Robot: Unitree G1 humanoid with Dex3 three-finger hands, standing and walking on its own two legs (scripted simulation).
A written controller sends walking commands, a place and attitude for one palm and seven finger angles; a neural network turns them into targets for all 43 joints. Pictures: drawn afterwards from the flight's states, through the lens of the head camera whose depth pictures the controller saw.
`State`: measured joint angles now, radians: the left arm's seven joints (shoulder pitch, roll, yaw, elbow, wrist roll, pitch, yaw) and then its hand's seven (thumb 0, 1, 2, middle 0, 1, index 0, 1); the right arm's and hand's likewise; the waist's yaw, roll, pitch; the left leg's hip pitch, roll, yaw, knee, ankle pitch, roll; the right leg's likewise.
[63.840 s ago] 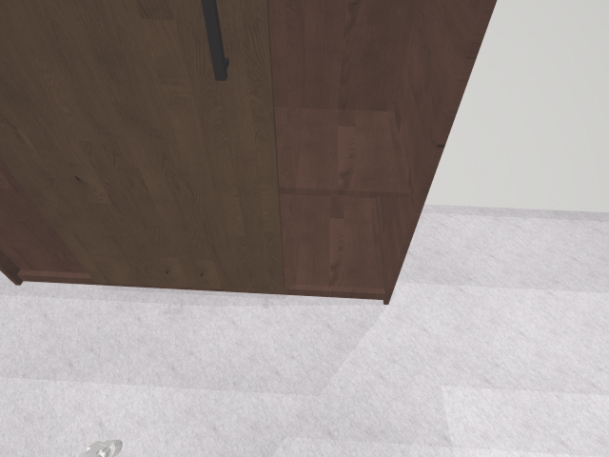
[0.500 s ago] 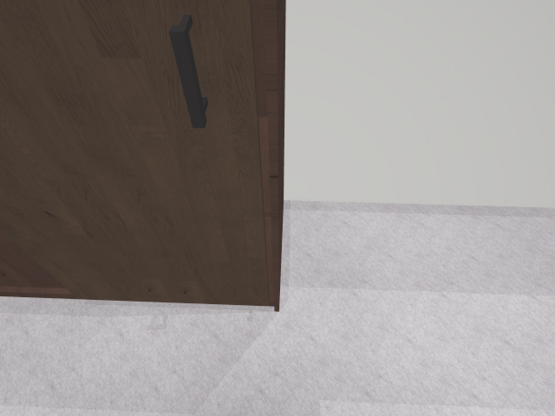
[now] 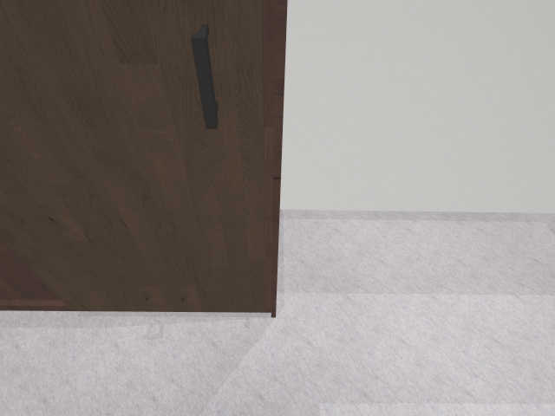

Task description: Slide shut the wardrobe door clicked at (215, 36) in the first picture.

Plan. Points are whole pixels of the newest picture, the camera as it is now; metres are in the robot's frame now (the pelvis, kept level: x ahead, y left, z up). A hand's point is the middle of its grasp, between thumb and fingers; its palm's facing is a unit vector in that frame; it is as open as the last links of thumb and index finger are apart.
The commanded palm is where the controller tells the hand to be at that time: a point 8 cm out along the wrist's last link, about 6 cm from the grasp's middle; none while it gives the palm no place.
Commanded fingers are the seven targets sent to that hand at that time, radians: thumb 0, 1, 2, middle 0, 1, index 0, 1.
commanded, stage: come to a stop and stand still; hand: left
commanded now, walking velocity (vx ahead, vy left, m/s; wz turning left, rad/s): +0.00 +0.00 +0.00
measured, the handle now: (208, 79) +0.56 +0.15 +0.21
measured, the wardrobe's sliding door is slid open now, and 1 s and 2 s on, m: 0.02 0.02 0.02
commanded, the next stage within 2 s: look again from close up in 0.26 s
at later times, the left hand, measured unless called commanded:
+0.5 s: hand out of the picture +0.01 +0.16 -0.17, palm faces +0.01 -0.98 -0.18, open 7.4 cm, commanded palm none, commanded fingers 0.00 0.90 0.90 -0.20 -0.30 -0.20 -0.30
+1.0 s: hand out of the picture +0.04 +0.16 -0.17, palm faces +0.01 -0.98 -0.21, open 7.4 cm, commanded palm none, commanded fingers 0.00 0.90 0.90 -0.20 -0.30 -0.20 -0.30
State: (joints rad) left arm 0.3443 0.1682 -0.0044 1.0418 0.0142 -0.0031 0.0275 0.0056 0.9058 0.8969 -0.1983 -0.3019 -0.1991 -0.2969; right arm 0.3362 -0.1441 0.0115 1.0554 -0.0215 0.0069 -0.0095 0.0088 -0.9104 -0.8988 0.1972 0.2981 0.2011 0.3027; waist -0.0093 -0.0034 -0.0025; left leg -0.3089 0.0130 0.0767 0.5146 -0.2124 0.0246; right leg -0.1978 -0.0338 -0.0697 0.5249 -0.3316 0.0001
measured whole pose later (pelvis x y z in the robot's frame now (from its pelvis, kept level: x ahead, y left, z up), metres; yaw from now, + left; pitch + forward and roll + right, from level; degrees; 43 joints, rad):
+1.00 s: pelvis +0.04 -0.02 +0.00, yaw -1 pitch +0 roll +1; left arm 0.30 0.17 -0.01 1.10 0.01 -0.02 0.03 0.00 0.91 0.90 -0.20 -0.30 -0.20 -0.30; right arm 0.24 -0.17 0.02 1.13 -0.01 -0.01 -0.02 0.01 -0.91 -0.90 0.20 0.30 0.20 0.30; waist 0.00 -0.01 0.01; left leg -0.21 0.03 0.08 0.44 -0.23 -0.01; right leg -0.10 -0.01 -0.07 0.45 -0.35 -0.02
